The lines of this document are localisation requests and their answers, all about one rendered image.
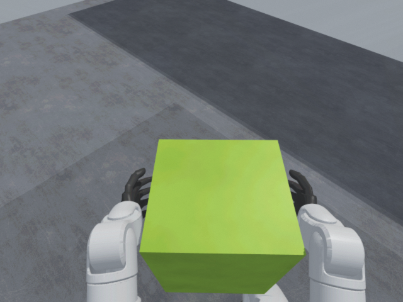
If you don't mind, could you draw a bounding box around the right robot forearm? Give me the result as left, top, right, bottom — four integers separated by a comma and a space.
297, 204, 366, 302

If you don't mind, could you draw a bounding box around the carton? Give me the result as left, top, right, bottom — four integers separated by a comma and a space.
139, 139, 306, 294

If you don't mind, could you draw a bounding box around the robot left hand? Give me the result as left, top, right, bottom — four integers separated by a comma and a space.
121, 168, 152, 218

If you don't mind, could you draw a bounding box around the right robot thigh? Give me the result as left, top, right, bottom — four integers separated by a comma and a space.
242, 284, 288, 302

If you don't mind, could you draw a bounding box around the robot right hand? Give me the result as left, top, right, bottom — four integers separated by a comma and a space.
288, 170, 317, 215

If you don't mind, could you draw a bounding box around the left robot forearm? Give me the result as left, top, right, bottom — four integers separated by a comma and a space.
86, 201, 144, 302

